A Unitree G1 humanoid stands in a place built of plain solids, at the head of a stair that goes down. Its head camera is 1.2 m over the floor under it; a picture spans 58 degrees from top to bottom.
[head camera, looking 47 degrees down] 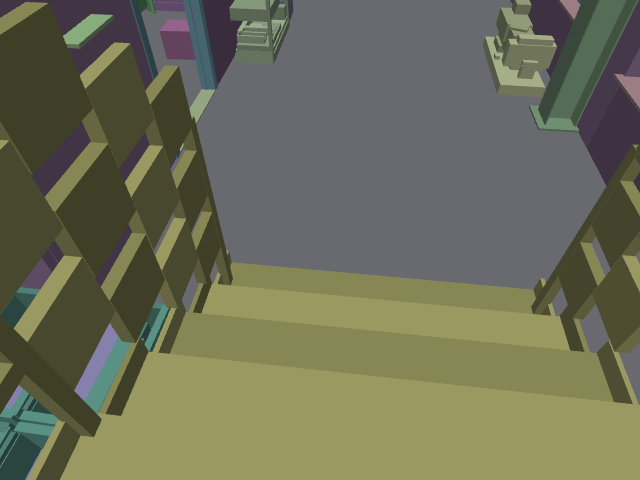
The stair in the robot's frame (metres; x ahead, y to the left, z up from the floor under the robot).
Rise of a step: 0.17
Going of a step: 0.28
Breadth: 1.70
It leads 7 degrees to the right of straight ahead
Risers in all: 5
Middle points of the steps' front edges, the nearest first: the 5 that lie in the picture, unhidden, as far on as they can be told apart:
0.37 -0.19 0.00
0.65 -0.23 -0.17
0.93 -0.26 -0.34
1.21 -0.29 -0.51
1.49 -0.32 -0.68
